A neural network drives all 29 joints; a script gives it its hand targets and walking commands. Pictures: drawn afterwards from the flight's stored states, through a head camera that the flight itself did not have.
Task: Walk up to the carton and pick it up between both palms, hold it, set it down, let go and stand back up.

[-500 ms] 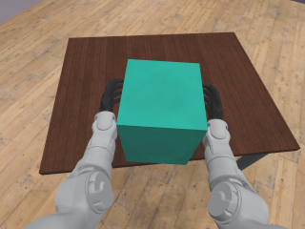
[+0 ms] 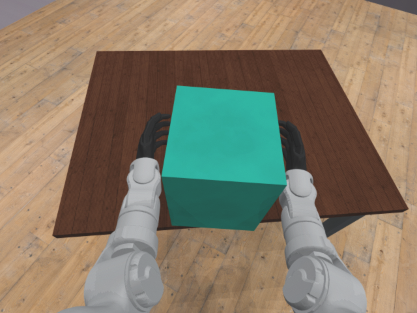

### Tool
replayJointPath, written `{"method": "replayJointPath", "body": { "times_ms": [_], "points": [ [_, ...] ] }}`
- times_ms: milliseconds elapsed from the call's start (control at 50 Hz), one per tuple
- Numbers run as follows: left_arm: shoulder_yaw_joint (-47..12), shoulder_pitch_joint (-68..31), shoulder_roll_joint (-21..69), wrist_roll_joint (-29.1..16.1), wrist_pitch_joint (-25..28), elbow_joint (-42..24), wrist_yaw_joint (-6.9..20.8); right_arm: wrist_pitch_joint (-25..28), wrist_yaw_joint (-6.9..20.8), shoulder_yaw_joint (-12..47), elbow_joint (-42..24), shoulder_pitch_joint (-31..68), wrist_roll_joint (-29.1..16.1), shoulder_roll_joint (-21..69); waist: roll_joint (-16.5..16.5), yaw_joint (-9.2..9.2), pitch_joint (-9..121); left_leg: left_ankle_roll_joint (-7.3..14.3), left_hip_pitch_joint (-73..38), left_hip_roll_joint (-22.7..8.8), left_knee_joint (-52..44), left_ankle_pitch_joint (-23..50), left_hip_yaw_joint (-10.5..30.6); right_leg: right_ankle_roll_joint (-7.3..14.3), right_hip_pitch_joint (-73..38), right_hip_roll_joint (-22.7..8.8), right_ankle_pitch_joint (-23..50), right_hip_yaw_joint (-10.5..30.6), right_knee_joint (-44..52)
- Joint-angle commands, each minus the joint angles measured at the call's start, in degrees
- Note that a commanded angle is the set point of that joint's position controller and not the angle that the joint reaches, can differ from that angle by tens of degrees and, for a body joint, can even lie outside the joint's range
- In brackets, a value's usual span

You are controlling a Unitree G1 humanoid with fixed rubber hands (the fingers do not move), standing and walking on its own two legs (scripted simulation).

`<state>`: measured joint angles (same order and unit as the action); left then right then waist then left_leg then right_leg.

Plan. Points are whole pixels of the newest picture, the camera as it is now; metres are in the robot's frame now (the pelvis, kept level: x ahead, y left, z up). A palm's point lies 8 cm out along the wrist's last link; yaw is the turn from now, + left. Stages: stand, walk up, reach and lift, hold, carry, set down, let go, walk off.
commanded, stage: reach and lift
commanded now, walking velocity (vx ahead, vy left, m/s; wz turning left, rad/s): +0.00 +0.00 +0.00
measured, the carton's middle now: (218, 164) +0.41 +0.00 -0.02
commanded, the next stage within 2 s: none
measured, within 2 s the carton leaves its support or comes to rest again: leaves its support in 0.80 s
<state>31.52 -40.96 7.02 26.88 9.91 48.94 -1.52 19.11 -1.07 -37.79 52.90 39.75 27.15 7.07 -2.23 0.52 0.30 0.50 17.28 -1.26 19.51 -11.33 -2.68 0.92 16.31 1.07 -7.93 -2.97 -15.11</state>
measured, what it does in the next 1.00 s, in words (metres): stands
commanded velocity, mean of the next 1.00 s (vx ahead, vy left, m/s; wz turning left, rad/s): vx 0.00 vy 0.00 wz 0.00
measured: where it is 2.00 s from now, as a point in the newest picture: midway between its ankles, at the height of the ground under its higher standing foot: outside the picture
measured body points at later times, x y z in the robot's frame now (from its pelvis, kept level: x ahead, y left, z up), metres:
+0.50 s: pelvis -0.01 +0.00 +0.00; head +0.05 +0.03 +0.45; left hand +0.40 +0.15 +0.04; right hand +0.39 -0.15 +0.04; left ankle -0.03 +0.11 -0.75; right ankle -0.02 -0.11 -0.75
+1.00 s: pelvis -0.02 +0.00 +0.00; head +0.00 +0.02 +0.45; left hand +0.37 +0.16 +0.06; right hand +0.37 -0.14 +0.07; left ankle -0.03 +0.11 -0.75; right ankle -0.02 -0.11 -0.75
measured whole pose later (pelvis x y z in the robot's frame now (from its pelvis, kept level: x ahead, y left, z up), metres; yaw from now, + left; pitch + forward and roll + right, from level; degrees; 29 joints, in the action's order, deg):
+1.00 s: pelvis -0.02 +0.00 +0.00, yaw +2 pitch +3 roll -1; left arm 22.4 -37.1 4.5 20.7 0.6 45.7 -2.9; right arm 12.7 -3.9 -28.0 52.3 36.0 17.7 6.0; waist -2.4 -0.9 0.4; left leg 0.3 11.8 -1.2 18.5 -9.4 -1.3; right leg 1.2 8.9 0.8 -5.9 -5.9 -12.0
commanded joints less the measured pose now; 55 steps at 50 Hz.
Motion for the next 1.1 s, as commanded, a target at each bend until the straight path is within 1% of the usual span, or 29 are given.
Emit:
{"method": "replayJointPath", "body": {
  "times_ms": [0, 200, 460, 640, 760, 900, 1080],
  "points": [
    [-12.3, -16.9, 24.2, 1.1, -1.1, 2.5, 3.8, 1.0, 6.5, 16.1, 2.9, 21.0, 2.9, 23.9, 1.8, 1.1, 25.2, -1.5, -4.5, 0.1, 0.6, 24.1, -3.4, -2.0, -17.4, -0.7, 24.5, -2.6, -4.6],
    [-13.7, -17.7, 24.7, 0.4, -1.9, 1.8, 3.8, 0.8, 6.6, 16.5, 2.3, 21.8, 1.7, 23.5, 2.3, 0.52, 25.6, -1.9, -6.3, 0.1, 0.8, 23.8, -3.3, -1.6, -16.3, -0.2, 22.0, -3.2, -3.7],
    [-16.4, -18.5, 25.2, -1.1, -2.3, 0.8, 4.1, 0.9, 6.1, 19.7, 1.5, 22.9, -0.5, 23.7, 2.2, -0.01, 27.0, -2.4, -5.6, 0.4, 0.5, 23.6, -3.1, -1.6, -20.1, -0.1, 24.5, -3.0, -3.8],
    [-20.4, -20.4, 26.8, -3.2, -2.6, -1.3, 4.5, 1.1, 5.2, 23.5, -0.5, 24.3, -2.6, 24.5, 2.4, -0.86, 28.6, -2.9, -6.4, 0.5, 0.3, 24.2, -2.5, -1.6, -22.6, -0.1, 26.4, -2.9, -3.4],
    [-23.7, -22.2, 28.1, -4.9, -3.5, -3.4, 4.7, 0.6, 4.5, 26.2, -2.4, 25.6, -4.5, 24.6, 3.0, -1.63, 29.3, -3.5, -8.1, 0.5, 0.1, 24.0, -2.0, -1.5, -22.9, 0.0, 25.1, -3.0, -2.4],
    [-25.9, -23.4, 29.1, -6.2, -6.6, -5.5, 5.3, -2.0, 4.1, 28.2, -4.0, 26.3, -6.9, 24.5, 3.1, -2.18, 26.9, -3.4, -10.3, 0.7, -1.2, 20.0, -1.6, -1.5, -22.2, 0.0, 19.4, -3.3, -0.5],
    [-25.4, -22.8, 27.8, -7.0, -13.9, -10.3, 6.8, -7.2, 4.2, 31.1, -8.6, 27.6, -11.8, 24.0, 1.5, -1.27, 21.6, -2.2, -12.9, 1.5, -3.0, 14.9, -1.9, -2.3, -22.2, -0.1, 13.5, -3.1, 0.7]
  ]
}}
